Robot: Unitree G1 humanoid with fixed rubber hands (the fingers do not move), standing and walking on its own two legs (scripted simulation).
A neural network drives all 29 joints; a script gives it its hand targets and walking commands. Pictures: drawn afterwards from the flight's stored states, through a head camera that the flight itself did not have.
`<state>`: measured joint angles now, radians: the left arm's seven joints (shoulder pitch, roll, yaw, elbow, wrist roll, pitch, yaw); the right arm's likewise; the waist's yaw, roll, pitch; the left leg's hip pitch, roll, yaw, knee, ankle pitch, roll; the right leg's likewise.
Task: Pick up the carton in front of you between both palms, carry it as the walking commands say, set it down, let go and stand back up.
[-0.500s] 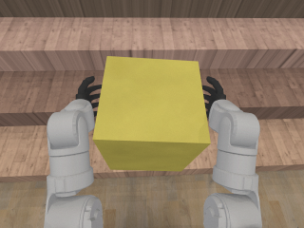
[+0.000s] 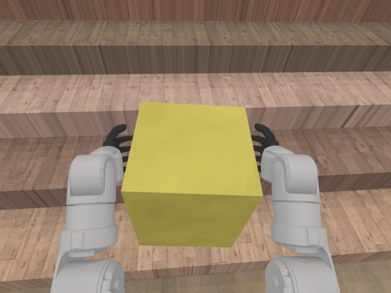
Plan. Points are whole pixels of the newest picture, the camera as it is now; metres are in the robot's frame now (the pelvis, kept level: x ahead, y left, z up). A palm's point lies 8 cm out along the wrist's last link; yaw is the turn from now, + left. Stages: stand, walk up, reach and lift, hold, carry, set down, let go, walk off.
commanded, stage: carry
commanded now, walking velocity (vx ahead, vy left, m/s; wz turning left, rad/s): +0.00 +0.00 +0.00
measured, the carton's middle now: (189, 179) +0.35 +0.01 +0.04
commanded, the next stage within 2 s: none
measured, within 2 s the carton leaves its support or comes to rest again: neither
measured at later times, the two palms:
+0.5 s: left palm (111, 167) +0.32 +0.15 +0.12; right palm (278, 168) +0.32 -0.15 +0.12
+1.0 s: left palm (104, 181) +0.29 +0.15 +0.13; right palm (283, 183) +0.28 -0.15 +0.13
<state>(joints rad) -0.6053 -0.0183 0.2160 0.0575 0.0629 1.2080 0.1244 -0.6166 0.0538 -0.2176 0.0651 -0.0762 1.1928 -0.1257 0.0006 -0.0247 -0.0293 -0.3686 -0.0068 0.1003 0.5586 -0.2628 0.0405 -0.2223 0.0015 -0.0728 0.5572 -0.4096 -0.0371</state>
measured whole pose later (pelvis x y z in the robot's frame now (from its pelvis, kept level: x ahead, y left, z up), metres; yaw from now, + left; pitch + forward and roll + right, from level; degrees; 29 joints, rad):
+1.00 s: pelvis -0.05 +0.01 +0.00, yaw -1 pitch +1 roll +0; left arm -0.64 0.00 0.19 0.22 0.06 1.23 0.12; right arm -0.65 0.00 -0.20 0.22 -0.05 1.23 -0.13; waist 0.00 0.01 -0.09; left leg -0.37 0.01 0.12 0.51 -0.17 0.05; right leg -0.25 0.01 -0.06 0.56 -0.33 -0.04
